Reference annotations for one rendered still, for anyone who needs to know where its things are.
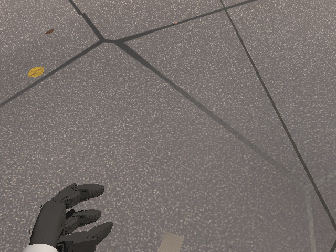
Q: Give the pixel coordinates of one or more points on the robot left hand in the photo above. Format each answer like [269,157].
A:
[54,224]

